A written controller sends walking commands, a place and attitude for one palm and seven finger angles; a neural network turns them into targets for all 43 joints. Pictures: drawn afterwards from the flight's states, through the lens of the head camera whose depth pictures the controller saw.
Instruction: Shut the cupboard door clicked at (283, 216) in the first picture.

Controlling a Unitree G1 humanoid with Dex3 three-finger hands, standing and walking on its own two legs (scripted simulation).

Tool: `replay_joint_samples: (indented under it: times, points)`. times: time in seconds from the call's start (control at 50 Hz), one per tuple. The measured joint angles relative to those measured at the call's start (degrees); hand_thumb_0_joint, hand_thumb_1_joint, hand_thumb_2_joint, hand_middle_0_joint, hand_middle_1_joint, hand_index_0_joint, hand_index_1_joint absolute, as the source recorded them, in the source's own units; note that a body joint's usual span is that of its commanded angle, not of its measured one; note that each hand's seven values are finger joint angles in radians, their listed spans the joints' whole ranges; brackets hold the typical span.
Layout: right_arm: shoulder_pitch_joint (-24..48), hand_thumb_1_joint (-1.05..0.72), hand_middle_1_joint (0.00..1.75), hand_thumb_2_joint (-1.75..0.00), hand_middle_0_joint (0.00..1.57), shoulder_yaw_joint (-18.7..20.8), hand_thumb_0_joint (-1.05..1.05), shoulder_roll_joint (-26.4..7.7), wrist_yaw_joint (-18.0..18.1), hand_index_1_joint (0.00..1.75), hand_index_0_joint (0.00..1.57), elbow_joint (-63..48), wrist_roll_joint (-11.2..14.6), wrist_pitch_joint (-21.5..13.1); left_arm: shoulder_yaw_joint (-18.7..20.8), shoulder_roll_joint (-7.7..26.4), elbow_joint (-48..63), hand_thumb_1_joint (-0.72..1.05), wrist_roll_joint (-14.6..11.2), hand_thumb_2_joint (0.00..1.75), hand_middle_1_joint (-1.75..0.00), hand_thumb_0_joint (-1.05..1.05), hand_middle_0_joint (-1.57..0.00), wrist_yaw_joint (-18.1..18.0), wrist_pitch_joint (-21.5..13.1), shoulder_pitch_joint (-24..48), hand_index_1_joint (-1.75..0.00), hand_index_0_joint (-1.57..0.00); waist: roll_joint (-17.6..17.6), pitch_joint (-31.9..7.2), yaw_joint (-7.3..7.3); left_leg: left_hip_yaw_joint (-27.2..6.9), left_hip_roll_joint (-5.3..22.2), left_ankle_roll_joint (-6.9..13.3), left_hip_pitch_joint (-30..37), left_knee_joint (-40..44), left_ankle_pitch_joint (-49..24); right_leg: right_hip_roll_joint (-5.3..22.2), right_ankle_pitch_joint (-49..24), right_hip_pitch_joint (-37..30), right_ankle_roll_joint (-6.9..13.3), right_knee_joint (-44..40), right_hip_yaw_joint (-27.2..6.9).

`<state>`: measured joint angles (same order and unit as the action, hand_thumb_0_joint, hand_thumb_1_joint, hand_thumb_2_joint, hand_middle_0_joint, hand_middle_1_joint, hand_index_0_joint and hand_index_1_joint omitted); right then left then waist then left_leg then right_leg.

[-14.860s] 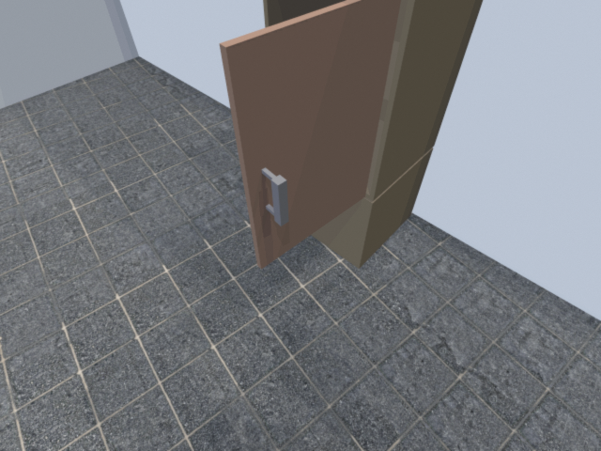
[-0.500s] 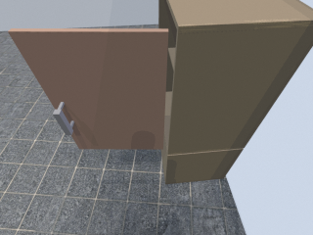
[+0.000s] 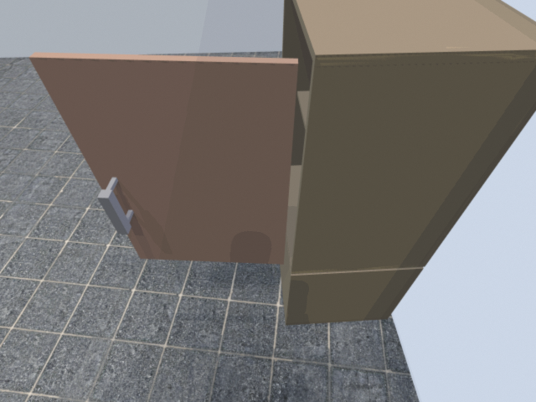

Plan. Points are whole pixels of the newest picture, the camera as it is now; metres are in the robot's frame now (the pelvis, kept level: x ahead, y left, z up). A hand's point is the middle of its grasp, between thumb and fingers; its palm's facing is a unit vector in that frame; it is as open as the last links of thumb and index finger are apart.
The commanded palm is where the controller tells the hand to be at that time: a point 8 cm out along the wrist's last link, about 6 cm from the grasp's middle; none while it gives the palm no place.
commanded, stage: shuffle to correct the standing spot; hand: left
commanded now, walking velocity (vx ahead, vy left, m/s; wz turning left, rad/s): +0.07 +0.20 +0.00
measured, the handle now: (118, 206) +0.50 +0.38 -0.07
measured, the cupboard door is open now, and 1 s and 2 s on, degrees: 84 84 84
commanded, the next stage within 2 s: come to a stop and stand still in 0.82 s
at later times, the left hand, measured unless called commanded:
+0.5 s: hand out of the picture +0.07 +0.24 -0.16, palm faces +0.06 -0.96 -0.28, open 7.4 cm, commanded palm none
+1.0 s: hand out of the picture +0.07 +0.37 -0.18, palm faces +0.08 -0.96 -0.27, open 7.4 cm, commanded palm none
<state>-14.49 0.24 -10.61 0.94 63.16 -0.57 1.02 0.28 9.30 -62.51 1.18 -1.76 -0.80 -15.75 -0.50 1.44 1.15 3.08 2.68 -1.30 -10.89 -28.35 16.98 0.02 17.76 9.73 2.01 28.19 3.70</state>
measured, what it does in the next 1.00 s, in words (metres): steps to the left: right foot, then left foot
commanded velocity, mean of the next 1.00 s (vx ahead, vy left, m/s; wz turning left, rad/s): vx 0.06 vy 0.15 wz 0.00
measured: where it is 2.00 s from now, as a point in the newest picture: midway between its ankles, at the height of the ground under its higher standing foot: outside the picture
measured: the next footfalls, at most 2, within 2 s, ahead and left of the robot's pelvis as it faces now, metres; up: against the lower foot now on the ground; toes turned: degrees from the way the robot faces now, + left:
right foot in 0.42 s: +0.04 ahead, -0.05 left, +0.00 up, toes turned -8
left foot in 0.82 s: +0.11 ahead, +0.27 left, +0.00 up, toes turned +1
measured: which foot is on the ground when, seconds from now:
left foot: down 0.00-0.42, up 0.44-0.80, down 0.82-1.00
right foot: down 0.00-0.16, up 0.18-0.40, down 0.42-0.82, up 0.84-1.00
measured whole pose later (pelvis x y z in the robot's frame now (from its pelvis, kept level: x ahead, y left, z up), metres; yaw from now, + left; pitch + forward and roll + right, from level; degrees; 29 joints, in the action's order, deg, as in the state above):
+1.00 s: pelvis +0.05 +0.15 -0.01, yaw +1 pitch +1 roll +1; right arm -10.4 0.9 -8.9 0.5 54.4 -1.5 1.9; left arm 4.2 13.3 -57.4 1.9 -2.2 2.8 -13.3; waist 3.0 4.0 1.9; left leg 5.9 -1.0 2.8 -18.0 -29.3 12.4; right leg 3.6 27.6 26.9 0.8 66.0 3.9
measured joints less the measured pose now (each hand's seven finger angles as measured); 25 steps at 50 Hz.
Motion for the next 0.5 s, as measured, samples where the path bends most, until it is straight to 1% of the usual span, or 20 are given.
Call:
replay_joint_samples:
  times: [0.06,0.1,0.14,0.16,0.18,0.22,0.26,0.3,0.32,0.36,0.38,0.42,0.44,0.46,0.48,0.5]
  points:
    - [-0.3,-0.91,0.3,-0.9,0.2,0.4,0.01,-0.3,-0.1,0.3,0.2,-0.6,0.0,0.4,0.7,0.1,0.6,0.91,0.3,0.89,-0.3,0.01,-0.2,-0.2,0.2,-0.6,-0.3,-0.2,0.5,0.3,0.43,0.7,-0.5,0.4,-1.6,-2.3,2.2,0.9,0.7,0.3,-0.7,0.8,0.3]
    - [-0.4,-0.91,0.3,-0.9,0.2,0.6,0.01,-0.3,-0.2,0.3,0.2,-1.1,0.0,0.3,1.3,0.5,0.9,0.91,0.3,0.89,-0.3,0.01,-0.2,-0.3,0.5,-1.1,-0.3,-0.2,1.3,0.7,0.71,1.5,-1.1,0.7,-1.5,-1.5,-0.4,1.8,1.5,0.7,-1.5,2.2,0.1]
    - [-0.4,-0.91,0.3,-0.9,0.19,0.7,0.01,0.2,-0.3,0.3,0.2,-1.5,0.0,-0.1,1.8,1.2,0.9,0.91,0.3,0.89,-0.3,0.01,-0.2,-0.3,1.2,-1.5,-0.3,-0.2,3.2,1.0,1.08,2.7,-2.6,1.8,-0.8,-0.7,-0.9,3.4,2.6,1.5,-2.2,4.0,-1.0]
    - [-0.6,-0.91,0.3,-0.9,0.19,0.7,0.01,0.4,-0.3,0.3,0.2,-2.0,-0.2,-0.3,2.0,1.5,0.9,0.91,0.3,0.89,-0.3,0.01,-0.2,-0.3,1.7,-1.7,-0.3,-0.2,3.7,1.0,1.09,3.1,-3.1,2.4,-0.8,-0.8,-0.3,3.9,3.1,2.1,-1.8,5.3,-1.2]
    - [-0.7,-0.91,0.3,-0.9,0.2,0.8,0.01,0.5,-0.3,0.3,0.2,-2.5,-0.3,-0.5,2.1,1.7,0.9,0.91,0.4,0.89,-0.3,0.01,-0.2,-0.4,2.3,-1.6,-0.3,-0.2,3.8,1.0,1.12,3.5,-3.4,3.0,-0.9,-1.1,0.2,4.2,5.9,3.3,-1.5,8.0,-1.3]
    - [-0.9,-0.91,0.3,-0.9,0.2,0.7,0.01,0.7,0.0,0.3,0.2,-3.4,-0.3,-0.6,2.2,1.9,1.0,0.91,0.5,0.89,-0.3,0.01,-0.2,-0.4,3.4,-1.1,-0.3,-0.2,3.4,1.3,0.88,4.3,-3.6,3.9,-0.9,-0.9,0.6,4.1,11.4,6.8,-1.0,16.5,-1.3]
    - [-1.1,-0.91,0.3,-0.9,0.2,0.6,0.01,0.9,0.1,0.3,0.2,-4.1,-0.5,-0.5,2.3,1.8,1.5,0.91,0.5,0.89,-0.3,0.01,-0.2,-0.4,3.8,-0.2,-0.3,-0.2,2.5,1.8,0.26,4.4,-3.8,4.4,-0.7,-0.2,0.2,3.9,13.1,9.7,-0.5,23.3,-0.5]
    - [-1.3,-0.91,0.3,-0.9,0.2,0.4,0.01,1.2,0.1,0.3,0.2,-4.5,-0.7,-0.2,2.3,1.6,2.3,0.91,0.6,0.89,-0.3,0.01,-0.2,-0.3,3.7,1.0,-0.3,-0.2,1.6,2.3,-0.07,4.3,-4.1,4.7,-0.5,0.6,-0.2,3.8,12.9,11.2,-0.4,25.3,0.6]
    - [-1.4,-0.91,0.3,-0.9,0.2,0.3,0.01,1.3,0.1,0.3,0.2,-4.5,-0.8,-0.1,2.2,1.4,2.9,0.91,0.5,0.89,-0.3,0.01,-0.2,-0.3,3.6,1.6,-0.3,-0.2,1.1,2.4,-0.15,4.3,-4.3,4.8,-0.5,0.9,-0.4,3.8,12.4,11.4,-0.5,24.6,1.1]
    - [-1.6,-0.91,0.3,-0.9,0.2,0.2,0.01,1.5,0.0,0.3,0.2,-4.6,-0.9,0.1,2.1,0.9,4.0,0.91,0.5,0.89,-0.3,0.01,-0.19,-0.4,3.2,2.6,-0.3,-0.2,0.2,2.6,-0.23,4.4,-4.7,4.9,-0.6,0.9,-0.4,3.7,10.4,10.8,-0.6,20.7,1.9]
    - [-1.8,-0.91,0.3,-0.9,0.2,0.1,0.01,1.5,-0.1,0.3,0.2,-4.6,-0.9,0.3,2.0,0.6,4.5,0.91,0.5,0.89,-0.3,0.01,-0.19,-0.4,2.9,3.0,-0.3,-0.2,-0.1,2.6,-0.18,4.4,-4.9,4.9,-0.8,0.6,-0.1,3.6,8.4,9.9,-0.7,17.4,2.2]
    - [-2.4,-0.91,0.3,-0.9,0.2,0.1,0.01,1.5,-0.2,0.3,0.2,-4.5,-0.6,0.5,1.8,0.2,5.7,0.91,0.5,0.89,-0.3,0.01,-0.19,-0.5,1.8,3.1,-0.3,-0.2,-0.1,2.2,0.13,4.8,-5.7,4.7,-1.8,-1.7,1.3,3.9,2.0,6.7,-0.6,8.2,2.5]
    - [-2.3,-0.91,0.3,-0.9,0.2,0.3,0.01,1.2,-0.4,0.3,0.2,-4.2,-0.3,0.7,1.7,-0.2,5.8,0.91,0.7,0.89,-0.3,0.01,-0.19,-0.6,1.1,3.1,-0.3,-0.2,-0.6,2.1,0.36,4.7,-5.5,4.2,-2.8,-4.3,2.5,3.8,2.2,6.4,-0.3,7.8,2.6]
    - [-2.1,-0.91,0.3,-0.9,0.2,0.6,0.01,0.9,-0.5,0.3,0.2,-4.1,-0.3,1.2,1.6,-0.7,5.9,0.91,0.7,0.89,-0.3,0.01,-0.19,-0.7,0.7,3.1,-0.3,-0.2,-1.4,2.1,0.18,3.6,-5.3,3.3,-4.4,-8.6,5.9,3.7,3.0,6.3,-0.1,8.4,2.9]
    - [-2.0,-0.92,0.3,-0.9,0.2,0.9,0.01,0.6,-0.5,0.3,0.2,-4.1,-0.4,1.6,1.4,-1.0,5.9,0.91,0.7,0.89,-0.3,0.01,-0.19,-0.7,0.3,3.0,-0.3,-0.2,-1.8,2.1,-0.12,2.4,-5.3,2.5,-6.4,-13.8,8.8,3.9,3.5,5.8,0.1,8.4,3.4]
    - [-1.7,-0.92,0.3,-0.9,0.2,1.1,0.01,0.4,-0.6,0.3,0.2,-4.0,-0.5,2.0,1.3,-1.3,6.0,0.91,0.7,0.89,-0.3,0.01,-0.2,-0.7,0.0,2.7,-0.3,-0.2,-1.8,2.0,-0.14,1.6,-5.2,1.9,-8.5,-18.9,10.2,4.3,3.6,5.2,0.0,7.7,3.6]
